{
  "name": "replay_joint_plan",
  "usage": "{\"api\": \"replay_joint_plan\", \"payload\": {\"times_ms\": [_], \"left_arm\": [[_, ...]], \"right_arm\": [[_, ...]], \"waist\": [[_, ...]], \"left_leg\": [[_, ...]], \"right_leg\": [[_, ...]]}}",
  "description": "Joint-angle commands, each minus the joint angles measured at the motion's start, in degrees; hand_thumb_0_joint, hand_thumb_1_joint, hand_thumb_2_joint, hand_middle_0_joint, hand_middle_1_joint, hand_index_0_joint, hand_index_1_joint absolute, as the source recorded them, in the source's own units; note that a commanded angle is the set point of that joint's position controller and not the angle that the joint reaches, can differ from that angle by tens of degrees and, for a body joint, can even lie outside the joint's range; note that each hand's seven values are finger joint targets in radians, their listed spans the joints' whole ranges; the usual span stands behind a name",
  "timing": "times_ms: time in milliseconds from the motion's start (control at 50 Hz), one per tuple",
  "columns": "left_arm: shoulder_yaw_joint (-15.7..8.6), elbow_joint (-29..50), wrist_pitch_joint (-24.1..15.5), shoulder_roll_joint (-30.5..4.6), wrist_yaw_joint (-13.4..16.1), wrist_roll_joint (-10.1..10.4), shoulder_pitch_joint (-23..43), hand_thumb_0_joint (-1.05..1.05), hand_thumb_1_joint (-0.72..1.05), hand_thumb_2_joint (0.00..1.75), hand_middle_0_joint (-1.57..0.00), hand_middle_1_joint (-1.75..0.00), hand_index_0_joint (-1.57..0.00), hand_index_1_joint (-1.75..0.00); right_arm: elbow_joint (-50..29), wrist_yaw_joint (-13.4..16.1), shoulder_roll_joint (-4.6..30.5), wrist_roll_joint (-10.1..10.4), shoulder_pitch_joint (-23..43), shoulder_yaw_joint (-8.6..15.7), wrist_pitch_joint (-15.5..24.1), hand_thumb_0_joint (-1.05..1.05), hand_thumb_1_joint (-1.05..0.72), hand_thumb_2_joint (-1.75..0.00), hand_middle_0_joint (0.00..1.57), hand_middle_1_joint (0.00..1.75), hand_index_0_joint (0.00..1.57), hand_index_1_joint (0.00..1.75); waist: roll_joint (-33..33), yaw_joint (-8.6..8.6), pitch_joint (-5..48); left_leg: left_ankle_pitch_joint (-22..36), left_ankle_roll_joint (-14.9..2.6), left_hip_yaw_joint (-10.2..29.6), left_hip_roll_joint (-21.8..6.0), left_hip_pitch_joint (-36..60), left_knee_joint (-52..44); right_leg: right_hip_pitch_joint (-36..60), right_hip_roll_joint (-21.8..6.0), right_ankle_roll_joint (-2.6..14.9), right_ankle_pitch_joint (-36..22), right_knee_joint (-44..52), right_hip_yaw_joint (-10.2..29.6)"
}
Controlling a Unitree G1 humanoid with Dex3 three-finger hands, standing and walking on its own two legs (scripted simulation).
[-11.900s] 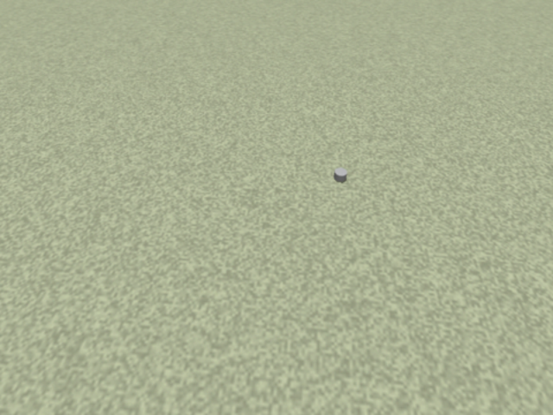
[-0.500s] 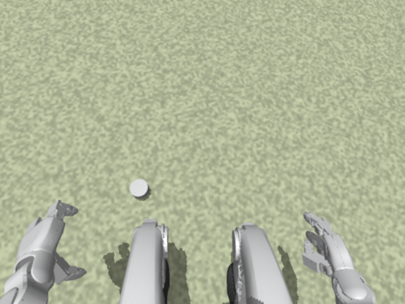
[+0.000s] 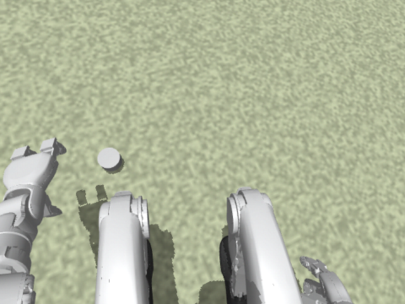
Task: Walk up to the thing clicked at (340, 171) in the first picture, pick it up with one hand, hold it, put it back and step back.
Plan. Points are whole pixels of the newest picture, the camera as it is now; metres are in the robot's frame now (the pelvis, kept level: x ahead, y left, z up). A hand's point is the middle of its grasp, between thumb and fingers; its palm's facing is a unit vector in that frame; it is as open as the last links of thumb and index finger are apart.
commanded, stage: rise first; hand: left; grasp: from above
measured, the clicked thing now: (110, 159) +0.48 +0.25 -0.37
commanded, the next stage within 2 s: approach in 1.08 s
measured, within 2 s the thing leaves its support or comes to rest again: neither
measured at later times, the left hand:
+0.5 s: hand (67, 174) +0.39 +0.31 -0.21, palm faces -0.46 -0.08 -0.88, open 14.1 cm
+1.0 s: hand (76, 169) +0.41 +0.30 -0.24, palm faces -0.45 -0.08 -0.89, open 13.9 cm
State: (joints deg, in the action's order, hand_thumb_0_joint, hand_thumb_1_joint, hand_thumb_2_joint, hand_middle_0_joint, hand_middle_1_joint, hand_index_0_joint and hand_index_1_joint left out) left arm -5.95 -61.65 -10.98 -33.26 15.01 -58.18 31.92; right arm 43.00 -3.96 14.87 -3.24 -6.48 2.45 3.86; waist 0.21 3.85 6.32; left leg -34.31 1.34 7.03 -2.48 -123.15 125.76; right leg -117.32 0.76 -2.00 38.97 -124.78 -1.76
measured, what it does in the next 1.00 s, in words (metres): lowers itself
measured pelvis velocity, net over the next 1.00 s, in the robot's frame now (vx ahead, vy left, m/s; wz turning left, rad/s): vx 0.02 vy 0.00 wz -0.04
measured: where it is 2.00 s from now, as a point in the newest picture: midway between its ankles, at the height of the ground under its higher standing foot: (189, 287)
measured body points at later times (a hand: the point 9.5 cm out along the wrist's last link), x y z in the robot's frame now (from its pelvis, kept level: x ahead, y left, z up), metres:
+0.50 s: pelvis +0.01 +0.00 -0.04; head +0.23 +0.06 +0.35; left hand +0.41 +0.31 -0.16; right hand +0.11 -0.27 -0.17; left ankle +0.11 +0.14 -0.35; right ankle +0.10 -0.13 -0.35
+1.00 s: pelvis +0.02 +0.00 -0.06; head +0.25 +0.05 +0.32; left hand +0.43 +0.30 -0.19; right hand +0.10 -0.28 -0.18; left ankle +0.11 +0.14 -0.35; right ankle +0.10 -0.13 -0.35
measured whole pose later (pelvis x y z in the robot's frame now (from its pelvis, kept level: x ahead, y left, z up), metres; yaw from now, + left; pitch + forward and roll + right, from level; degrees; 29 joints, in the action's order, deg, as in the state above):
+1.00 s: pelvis +0.02 +0.00 -0.06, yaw -3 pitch +33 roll -6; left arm -8.6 -78.1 -14.5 -37.9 27.4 -71.7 43.0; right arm 46.3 -6.8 14.4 -9.1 -4.0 0.7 2.9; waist -2.0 8.2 3.4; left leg -37.5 2.5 9.7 -2.5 -133.2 137.6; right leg -127.4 2.4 -2.4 41.4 -135.8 -2.7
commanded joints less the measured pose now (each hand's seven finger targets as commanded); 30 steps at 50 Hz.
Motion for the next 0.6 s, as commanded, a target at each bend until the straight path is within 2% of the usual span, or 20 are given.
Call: {"api": "replay_joint_plan", "payload": {"times_ms": [0,40,80,140,160,200,260,280,320,420,500,540,580], "left_arm": [[-2.4,3.7,-1.5,-16.0,3.9,-3.3,16.1,0.00,-0.58,1.06,-0.07,-0.96,-0.05,-0.98],[-1.8,2.6,-2.0,-15.3,4.8,-4.5,16.8,0.00,-0.58,1.06,-0.07,-0.95,-0.05,-0.97],[-2.5,3.2,-2.4,-17.3,5.9,-5.8,19.7,0.00,-0.58,1.05,-0.07,-0.96,-0.05,-0.97],[-1.2,-0.2,-2.5,-15.7,7.2,-7.7,19.7,0.00,-0.57,1.04,-0.07,-0.96,-0.06,-0.98],[-2.1,1.2,-2.6,-16.5,7.8,-8.0,20.9,0.00,-0.57,1.04,-0.07,-0.96,-0.06,-0.97],[-2.4,-0.7,-2.2,-16.5,8.7,-8.7,20.2,0.00,-0.55,1.01,-0.07,-0.98,-0.06,-0.98],[-1.7,-2.5,-2.1,-16.1,9.8,-10.0,21.4,0.00,-0.54,1.00,-0.07,-0.97,-0.07,-0.97],[-1.5,-3.5,-1.9,-16.1,9.9,-10.3,21.3,0.00,-0.53,0.99,-0.08,-0.98,-0.08,-0.97],[-2.8,-3.4,-1.9,-16.9,10.6,-10.6,21.4,0.00,-0.52,0.99,-0.08,-0.97,-0.08,-0.97],[-2.0,-4.1,-2.1,-16.4,11.5,-11.9,22.8,0.00,-0.52,0.98,-0.09,-0.97,-0.09,-0.97],[-3.0,-4.5,-2.7,-17.8,12.3,-12.6,23.0,0.00,-0.52,0.97,-0.09,-0.97,-0.09,-0.97],[-2.7,-5.9,-2.9,-16.9,12.7,-12.6,23.5,0.00,-0.50,0.96,-0.09,-0.98,-0.10,-0.97],[-3.0,-6.8,-3.3,-17.4,12.9,-12.4,24.0,0.00,-0.52,0.98,-0.09,-0.98,-0.09,-0.98]], "right_arm": [[-3.0,0.2,12.3,-0.6,-5.4,3.7,0.9,0.00,-0.89,-0.90,0.20,0.30,0.20,0.30],[-2.6,-0.1,12.3,-1.0,-5.8,3.4,0.9,0.00,-0.89,-0.90,0.20,0.30,0.20,0.30],[-2.1,-0.2,12.7,-1.3,-5.9,3.4,0.7,0.00,-0.89,-0.90,0.20,0.30,0.20,0.30],[-1.3,-0.6,12.4,-1.8,-6.4,3.1,0.6,0.00,-0.90,-0.90,0.20,0.30,0.20,0.30],[-1.2,-0.6,12.7,-1.9,-6.5,3.3,0.5,0.00,-0.90,-0.90,0.20,0.30,0.20,0.30],[-0.9,-0.8,12.9,-2.3,-6.8,3.4,0.4,0.00,-0.90,-0.90,0.20,0.30,0.20,0.30],[-0.4,-0.9,12.5,-2.7,-6.7,3.3,0.2,0.00,-0.90,-0.90,0.20,0.30,0.20,0.30],[-0.3,-1.1,12.1,-2.8,-6.9,3.2,0.2,0.00,-0.90,-0.90,0.20,0.30,0.20,0.30],[0.0,-1.3,12.3,-3.2,-7.0,3.3,0.2,0.00,-0.90,-0.90,0.20,0.30,0.20,0.30],[0.5,-1.6,11.8,-3.7,-6.9,3.3,0.1,0.00,-0.90,-0.90,0.20,0.30,0.20,0.30],[0.8,-1.8,11.6,-4.3,-7.2,3.1,-0.2,0.00,-0.90,-0.90,0.20,0.30,0.20,0.30],[1.1,-2.0,11.6,-4.5,-7.1,3.0,-0.1,0.00,-0.90,-0.90,0.20,0.30,0.20,0.30],[1.0,-2.0,11.5,-4.7,-6.9,2.8,-0.1,0.00,-0.90,-0.90,0.20,0.30,0.20,0.30]], "waist": [[8.0,0.30,31.1],[8.2,0.70,30.6],[10.6,0.39,32.5],[11.3,1.10,32.4],[12.0,0.73,33.8],[12.5,1.00,34.4],[11.7,1.66,33.5],[11.2,1.75,33.3],[11.1,1.49,34.0],[11.5,2.36,34.8],[9.7,2.60,36.1],[9.7,3.11,34.8],[8.9,3.07,34.4]], "left_leg": [[-5.9,-2.53,-4.2,2.0,26.4,-13.8],[-5.4,-2.54,-4.3,2.1,25.5,-13.0],[-4.2,-2.30,-4.3,2.0,26.7,-12.2],[-2.2,-2.08,-4.3,1.8,27.2,-11.1],[-0.9,-2.07,-4.4,1.8,27.7,-10.7],[0.9,-2.03,-4.5,1.6,28.2,-9.6],[0.4,-2.17,-4.6,1.6,26.6,-8.9],[0.9,-2.36,-5.0,1.7,25.8,-8.2],[1.5,-2.42,-4.7,1.6,26.2,-7.9],[2.5,-2.56,-4.8,1.4,25.8,-6.1],[4.9,-2.87,-5.5,1.4,24.0,-3.9],[4.1,-2.85,-5.1,1.2,23.4,-3.7],[3.1,-3.02,-5.5,1.4,21.6,-3.2]], "right_leg": [[8.1,1.4,4.17,1.2,14.4,-5.0],[7.4,1.4,4.14,0.6,13.7,-5.4],[6.2,1.3,4.19,-0.6,12.5,-5.5],[5.1,1.5,4.28,-2.2,11.3,-6.1],[5.0,1.4,4.16,-3.4,10.8,-6.1],[4.9,1.4,3.99,-5.2,9.9,-6.2],[4.0,1.6,4.09,-5.0,9.5,-6.4],[4.9,1.7,4.00,-5.4,9.7,-6.3],[4.7,1.6,3.81,-5.9,8.9,-6.4],[4.5,1.9,3.68,-7.2,7.6,-6.5],[6.9,2.2,3.53,-9.7,7.5,-6.1],[5.2,2.2,3.50,-8.8,6.4,-6.5],[5.7,2.4,3.52,-8.1,7.3,-6.1]]}}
